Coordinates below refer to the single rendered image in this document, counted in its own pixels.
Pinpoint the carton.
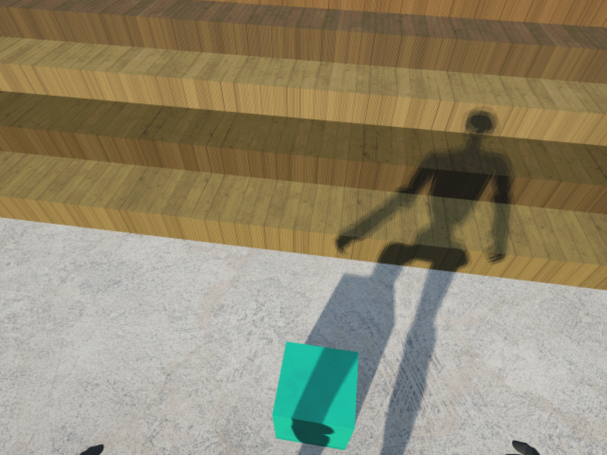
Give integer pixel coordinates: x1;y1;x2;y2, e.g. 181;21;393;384
272;342;359;450

